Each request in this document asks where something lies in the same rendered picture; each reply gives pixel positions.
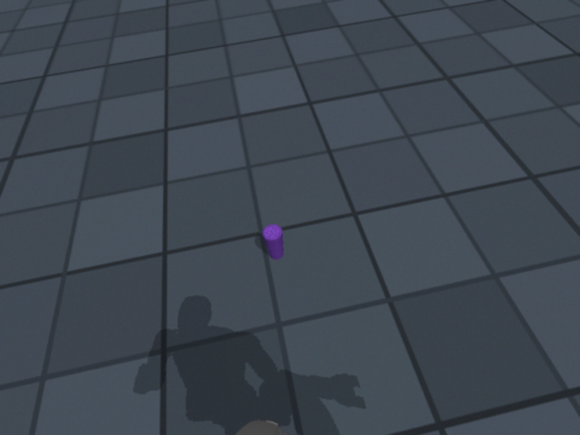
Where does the cup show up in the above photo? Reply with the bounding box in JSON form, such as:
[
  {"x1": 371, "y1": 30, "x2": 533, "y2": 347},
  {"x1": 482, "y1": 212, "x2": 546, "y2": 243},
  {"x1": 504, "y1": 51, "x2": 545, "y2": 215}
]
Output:
[{"x1": 263, "y1": 224, "x2": 284, "y2": 260}]

